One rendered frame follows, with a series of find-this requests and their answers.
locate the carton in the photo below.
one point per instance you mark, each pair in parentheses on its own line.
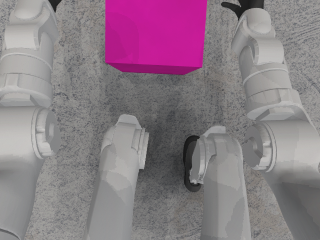
(155,36)

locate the robot right upper arm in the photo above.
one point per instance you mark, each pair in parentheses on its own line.
(287,154)

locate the right robot thigh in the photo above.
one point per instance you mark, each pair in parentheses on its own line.
(225,208)

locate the robot right hand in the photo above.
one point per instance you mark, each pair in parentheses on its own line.
(245,5)

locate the robot left shin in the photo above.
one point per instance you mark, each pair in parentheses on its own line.
(109,133)

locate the robot left upper arm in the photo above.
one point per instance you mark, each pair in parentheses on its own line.
(28,136)

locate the robot left hand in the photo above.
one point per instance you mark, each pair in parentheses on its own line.
(54,4)

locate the right robot forearm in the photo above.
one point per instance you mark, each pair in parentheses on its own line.
(264,72)

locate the left robot forearm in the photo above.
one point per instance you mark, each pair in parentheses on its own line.
(26,62)

